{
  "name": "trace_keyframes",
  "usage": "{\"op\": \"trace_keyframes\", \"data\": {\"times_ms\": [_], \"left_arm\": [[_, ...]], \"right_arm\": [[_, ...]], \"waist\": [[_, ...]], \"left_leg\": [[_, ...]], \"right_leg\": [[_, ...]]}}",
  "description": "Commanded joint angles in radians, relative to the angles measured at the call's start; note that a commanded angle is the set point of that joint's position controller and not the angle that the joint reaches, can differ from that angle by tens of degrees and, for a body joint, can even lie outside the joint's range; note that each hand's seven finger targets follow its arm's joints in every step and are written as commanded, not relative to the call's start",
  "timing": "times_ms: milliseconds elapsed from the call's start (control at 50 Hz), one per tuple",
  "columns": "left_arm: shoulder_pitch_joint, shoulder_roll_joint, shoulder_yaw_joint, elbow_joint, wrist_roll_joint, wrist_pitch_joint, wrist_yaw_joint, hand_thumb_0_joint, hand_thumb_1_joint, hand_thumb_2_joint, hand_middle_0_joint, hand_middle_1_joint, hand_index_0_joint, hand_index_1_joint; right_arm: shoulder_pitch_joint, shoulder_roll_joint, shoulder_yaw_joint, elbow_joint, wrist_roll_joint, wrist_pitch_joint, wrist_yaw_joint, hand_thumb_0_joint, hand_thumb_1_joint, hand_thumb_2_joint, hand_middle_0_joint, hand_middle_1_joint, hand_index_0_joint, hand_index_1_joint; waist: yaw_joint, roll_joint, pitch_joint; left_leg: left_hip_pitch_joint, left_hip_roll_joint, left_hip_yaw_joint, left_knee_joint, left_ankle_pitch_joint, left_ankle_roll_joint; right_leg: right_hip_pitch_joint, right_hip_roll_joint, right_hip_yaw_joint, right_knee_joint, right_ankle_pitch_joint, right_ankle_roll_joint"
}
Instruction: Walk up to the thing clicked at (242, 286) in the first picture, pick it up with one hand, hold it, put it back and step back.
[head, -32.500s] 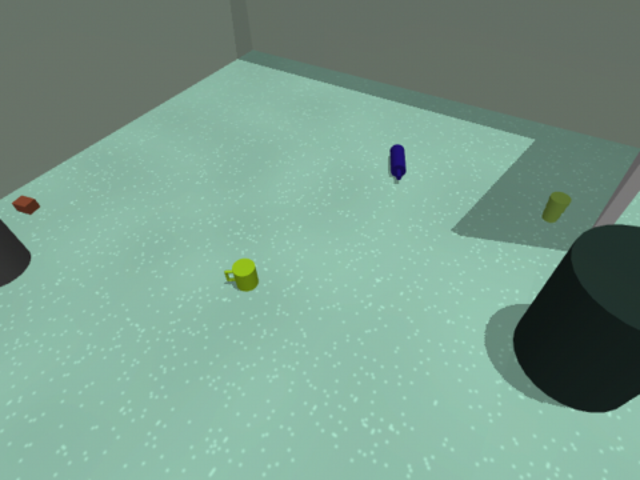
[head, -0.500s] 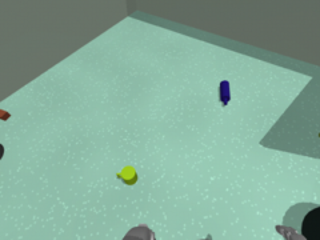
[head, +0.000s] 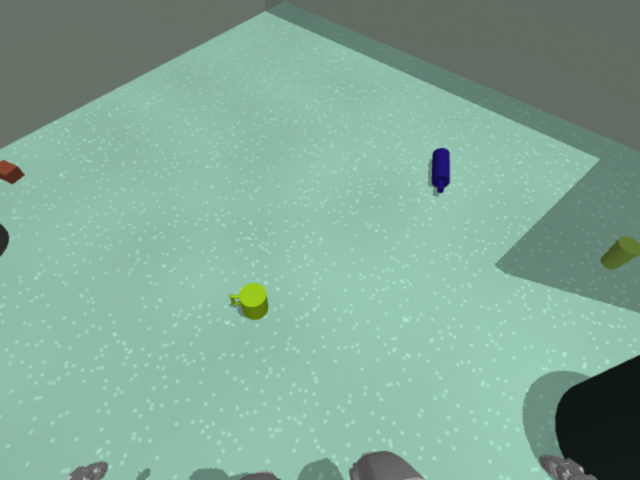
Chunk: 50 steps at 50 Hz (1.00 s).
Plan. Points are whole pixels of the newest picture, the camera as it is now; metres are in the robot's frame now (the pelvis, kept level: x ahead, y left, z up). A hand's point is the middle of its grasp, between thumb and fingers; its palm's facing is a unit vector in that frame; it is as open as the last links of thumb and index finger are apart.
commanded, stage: step back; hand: left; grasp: from above
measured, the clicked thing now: (249, 301) +0.69 +0.22 -0.72
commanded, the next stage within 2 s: none
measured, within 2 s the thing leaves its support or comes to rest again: neither
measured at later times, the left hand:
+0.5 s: hand out of the picture -0.06 +0.25 -0.14, palm faces +0.03 -0.90 -0.43, open 7.4 cm
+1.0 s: hand out of the picture -0.30 +0.20 -0.15, palm faces +0.00 -0.91 -0.42, open 7.4 cm
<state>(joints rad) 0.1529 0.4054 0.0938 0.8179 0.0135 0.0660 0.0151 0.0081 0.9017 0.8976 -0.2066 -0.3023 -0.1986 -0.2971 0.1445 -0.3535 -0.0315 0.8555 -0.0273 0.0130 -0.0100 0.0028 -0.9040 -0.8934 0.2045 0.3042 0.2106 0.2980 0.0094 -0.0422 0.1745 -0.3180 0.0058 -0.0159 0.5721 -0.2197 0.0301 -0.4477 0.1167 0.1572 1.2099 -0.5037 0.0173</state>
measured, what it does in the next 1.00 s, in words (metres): walks backwards: right foot, then left foot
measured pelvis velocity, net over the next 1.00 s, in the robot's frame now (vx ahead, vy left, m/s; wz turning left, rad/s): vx -0.35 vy -0.07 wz -0.03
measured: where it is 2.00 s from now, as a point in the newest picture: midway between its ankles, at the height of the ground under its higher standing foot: outside the picture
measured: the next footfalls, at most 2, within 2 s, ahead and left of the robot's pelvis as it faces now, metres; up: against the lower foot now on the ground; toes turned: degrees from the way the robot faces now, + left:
right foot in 0.18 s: -0.07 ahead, -0.16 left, +0.00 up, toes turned -1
left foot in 0.50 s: -0.16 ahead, +0.08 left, +0.00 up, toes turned +1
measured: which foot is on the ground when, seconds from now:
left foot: down 0.00-0.20, up 0.22-0.48, down 0.50-0.88, up 0.90-1.00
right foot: up 0.00-0.16, down 0.18-0.52, up 0.54-0.84, down 0.86-1.00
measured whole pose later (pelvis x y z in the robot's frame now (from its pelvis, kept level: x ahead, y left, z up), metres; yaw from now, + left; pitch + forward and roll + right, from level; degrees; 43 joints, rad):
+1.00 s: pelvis -0.35 -0.07 -0.01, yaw -1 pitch -3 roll +1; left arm 0.24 0.35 0.07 0.92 0.05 0.02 0.00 0.01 0.90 0.90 -0.21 -0.30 -0.20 -0.30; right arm 0.15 -0.42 -0.06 0.88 -0.01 0.05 -0.01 0.00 -0.91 -0.89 0.20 0.30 0.21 0.30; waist 0.04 0.03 0.10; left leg -0.51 -0.07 -0.14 1.04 -0.42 -0.01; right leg -0.25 0.00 0.02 0.66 -0.36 -0.02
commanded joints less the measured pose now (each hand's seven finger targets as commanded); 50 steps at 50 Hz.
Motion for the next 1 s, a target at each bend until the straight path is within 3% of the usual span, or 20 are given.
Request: {"op": "trace_keyframes", "data": {"times_ms": [0, 140, 160, 180, 200, 260, 400, 460, 480, 500, 520, 540, 600, 720, 800, 840, 860, 880, 920, 980], "left_arm": [[0.016, 0.160, 0.046, -0.087, 0.003, -0.023, 0.004, 0.000, 0.900, 0.900, -0.200, -0.300, -0.200, -0.300], [0.238, 0.158, 0.056, 0.023, 0.011, -0.034, -0.015, 0.000, 0.900, 0.900, -0.200, -0.300, -0.200, -0.300], [0.211, 0.208, 0.069, 0.006, 0.029, -0.040, -0.017, 0.000, 0.900, 0.900, -0.200, -0.300, -0.200, -0.300], [0.146, 0.321, 0.098, -0.037, 0.029, -0.039, -0.018, 0.000, 0.900, 0.900, -0.200, -0.300, -0.200, -0.300], [0.071, 0.376, 0.101, -0.078, 0.034, -0.038, -0.013, 0.000, 0.900, 0.900, -0.200, -0.300, -0.200, -0.300], [-0.110, 0.229, 0.060, -0.106, 0.029, -0.049, 0.005, 0.000, 0.900, 0.900, -0.200, -0.300, -0.200, -0.300], [0.012, 0.221, 0.052, -0.116, 0.031, -0.040, 0.021, 0.000, 0.900, 0.900, -0.200, -0.300, -0.200, -0.300], [-0.011, 0.217, 0.041, -0.124, 0.010, -0.022, 0.014, 0.000, 0.900, 0.900, -0.200, -0.300, -0.200, -0.300], [0.010, 0.183, 0.025, -0.127, 0.009, -0.016, 0.012, 0.000, 0.900, 0.900, -0.200, -0.300, -0.200, -0.300], [0.034, 0.139, 0.016, -0.131, 0.004, -0.014, 0.008, 0.000, 0.900, 0.900, -0.200, -0.300, -0.200, -0.300], [-0.065, 0.181, 0.035, -0.142, -0.005, -0.014, 0.022, 0.000, 0.900, 0.900, -0.200, -0.300, -0.200, -0.300], [-0.083, 0.196, 0.044, -0.129, 0.008, -0.010, 0.028, 0.000, 0.900, 0.900, -0.200, -0.300, -0.200, -0.300], [0.011, 0.178, 0.038, -0.077, -0.014, -0.006, 0.021, 0.000, 0.900, 0.900, -0.200, -0.300, -0.200, -0.300], [0.009, 0.158, 0.028, -0.069, 0.005, -0.030, 0.007, 0.000, 0.900, 0.900, -0.200, -0.300, -0.200, -0.300], [0.141, 0.149, 0.032, 0.030, 0.011, -0.057, -0.002, 0.000, 0.900, 0.900, -0.200, -0.300, -0.200, -0.300], [0.154, 0.267, 0.067, 0.032, 0.040, -0.072, 0.003, 0.000, 0.900, 0.900, -0.200, -0.300, -0.200, -0.300], [0.077, 0.373, 0.085, -0.006, 0.037, -0.067, 0.006, 0.000, 0.900, 0.900, -0.200, -0.300, -0.200, -0.300], [0.012, 0.356, 0.078, -0.022, 0.034, -0.072, 0.010, 0.000, 0.900, 0.900, -0.200, -0.300, -0.200, -0.300], [-0.080, 0.254, 0.046, -0.031, 0.028, -0.083, 0.013, 0.000, 0.900, 0.900, -0.200, -0.300, -0.200, -0.300], [-0.026, 0.248, 0.054, -0.018, 0.037, -0.096, 0.006, 0.000, 0.900, 0.900, -0.200, -0.300, -0.200, -0.300]], "right_arm": [[0.037, -0.268, -0.083, -0.085, 0.000, -0.018, -0.029, 0.000, -0.900, -0.900, 0.200, 0.300, 0.200, 0.300], [-0.068, -0.305, -0.091, -0.119, 0.008, 0.019, -0.018, 0.000, -0.900, -0.900, 0.200, 0.300, 0.200, 0.300], [-0.043, -0.259, -0.078, -0.126, 0.013, 0.021, -0.014, 0.000, -0.900, -0.900, 0.200, 0.300, 0.200, 0.300], [-0.069, -0.197, -0.066, -0.151, 0.020, 0.015, -0.021, 0.000, -0.900, -0.900, 0.200, 0.300, 0.200, 0.300], [-0.096, -0.239, -0.085, -0.146, 0.014, 0.020, -0.034, 0.000, -0.900, -0.900, 0.200, 0.300, 0.200, 0.300], [0.028, -0.233, -0.077, -0.074, 0.028, 0.013, -0.027, 0.000, -0.900, -0.900, 0.200, 0.300, 0.200, 0.300], [0.035, -0.201, -0.061, -0.087, 0.009, 0.000, -0.020, 0.000, -0.900, -0.900, 0.200, 0.300, 0.200, 0.300], [0.136, -0.193, -0.067, -0.038, 0.004, -0.008, -0.017, 0.000, -0.900, -0.900, 0.200, 0.300, 0.200, 0.300], [0.134, -0.227, -0.080, -0.036, -0.005, -0.012, -0.020, 0.000, -0.900, -0.900, 0.200, 0.300, 0.200, 0.300], [0.108, -0.313, -0.100, -0.045, -0.017, -0.012, -0.021, 0.000, -0.900, -0.900, 0.200, 0.300, 0.200, 0.300], [0.062, -0.421, -0.113, -0.067, -0.004, -0.008, -0.010, 0.000, -0.900, -0.900, 0.200, 0.300, 0.200, 0.300], [0.043, -0.395, -0.117, -0.068, -0.009, -0.015, -0.015, 0.000, -0.900, -0.900, 0.200, 0.300, 0.200, 0.300], [-0.044, -0.288, -0.077, -0.079, -0.010, -0.015, -0.030, 0.000, -0.900, -0.900, 0.200, 0.300, 0.200, 0.300], [0.029, -0.280, -0.085, -0.077, -0.012, 0.001, -0.023, 0.000, -0.900, -0.900, 0.200, 0.300, 0.200, 0.300], [-0.027, -0.308, -0.084, -0.075, 0.001, 0.026, -0.011, 0.000, -0.900, -0.900, 0.200, 0.300, 0.200, 0.300], [-0.019, -0.195, -0.051, -0.100, 0.007, 0.022, -0.004, 0.000, -0.900, -0.900, 0.200, 0.300, 0.200, 0.300], [-0.098, -0.208, -0.065, -0.119, 0.005, 0.025, -0.022, 0.000, -0.900, -0.900, 0.200, 0.300, 0.200, 0.300], [-0.108, -0.253, -0.081, -0.102, 0.007, 0.028, -0.022, 0.000, -0.900, -0.900, 0.200, 0.300, 0.200, 0.300], [-0.025, -0.238, -0.072, -0.045, 0.015, 0.020, -0.018, 0.000, -0.900, -0.900, 0.200, 0.300, 0.200, 0.300], [0.018, -0.245, -0.074, -0.018, 0.002, 0.006, -0.003, 0.000, -0.900, -0.900, 0.200, 0.300, 0.200, 0.300]], "waist": [[-0.051, 0.180, -0.222], [0.037, 0.224, -0.287], [0.020, 0.073, -0.234], [0.044, -0.210, -0.175], [0.070, -0.237, -0.105], [-0.055, -0.086, -0.078], [0.033, -0.153, -0.176], [-0.007, -0.116, -0.242], [0.001, -0.063, -0.244], [0.020, 0.154, -0.241], [-0.040, 0.294, -0.216], [-0.041, 0.234, -0.188], [0.032, 0.128, -0.183], [-0.035, 0.208, -0.238], [0.016, 0.236, -0.299], [0.025, -0.094, -0.235], [0.079, -0.193, -0.179], [0.052, -0.140, -0.096], [-0.021, -0.023, -0.059], [0.011, -0.097, -0.111]], "left_leg": [[0.281, 0.257, -0.224, -0.109, 0.420, 0.227], [0.007, 0.189, -0.156, -0.037, 0.081, 0.099], [-0.158, 0.093, -0.117, 0.067, -0.088, 0.036], [-0.281, -0.106, -0.049, 0.293, -0.317, -0.028], [-0.195, -0.082, -0.131, 0.519, -0.390, -0.051], [-0.163, -0.128, -0.151, 0.634, -0.221, -0.037], [-0.117, -0.046, -0.027, 0.219, -0.301, -0.042], [0.053, -0.047, 0.046, -0.158, -0.038, -0.021], [0.139, 0.021, -0.058, -0.193, 0.057, 0.001], [0.214, 0.235, -0.352, -0.222, 0.187, 0.084], [0.041, 0.389, -0.509, -0.231, 0.347, 0.238], [-0.023, 0.407, -0.523, -0.227, 0.347, 0.279], [0.031, 0.252, -0.221, -0.136, 0.439, 0.194], [0.227, 0.262, -0.213, -0.087, 0.385, 0.225], [0.093, 0.193, -0.137, -0.019, 0.138, 0.133], [-0.294, -0.011, -0.054, 0.227, -0.216, 0.009], [-0.224, -0.058, -0.140, 0.392, -0.390, -0.034], [-0.176, -0.027, -0.206, 0.517, -0.346, -0.043], [-0.195, -0.083, -0.172, 0.569, -0.211, -0.033], [-0.173, -0.053, -0.105, 0.487, -0.201, -0.055]], "right_leg": [[-0.055, -0.048, -0.018, -0.139, -0.021, 0.025], [0.331, -0.104, -0.149, -0.770, 0.207, -0.053], [0.345, -0.193, 0.045, -0.810, 0.123, -0.090], [0.211, -0.426, 0.337, -0.918, 0.074, -0.211], [-0.044, -0.567, 0.459, -0.984, 0.063, -0.330], [0.011, -0.340, 0.067, -0.827, 0.370, -0.203], [0.326, -0.370, 0.048, -0.696, 0.633, -0.207], [0.329, -0.335, 0.008, -0.565, 0.652, -0.164], [0.207, -0.305, 0.002, -0.522, 0.533, -0.118], [0.015, -0.179, -0.086, -0.371, 0.253, -0.061], [0.015, -0.067, -0.099, -0.172, -0.146, -0.028], [0.035, -0.064, 0.009, -0.019, -0.140, -0.032], [-0.008, -0.029, 0.041, 0.112, -0.016, -0.041], [0.022, -0.092, -0.081, -0.287, -0.038, 0.010], [0.296, -0.078, -0.196, -0.785, 0.178, -0.043], [0.410, -0.321, 0.233, -0.861, 0.079, -0.127], [0.097, -0.544, 0.430, -0.940, 0.015, -0.299], [-0.034, -0.559, 0.436, -0.969, -0.029, -0.318], [0.040, -0.373, 0.140, -0.853, 0.175, -0.212], [0.135, -0.331, 0.093, -0.851, 0.013, -0.193]]}}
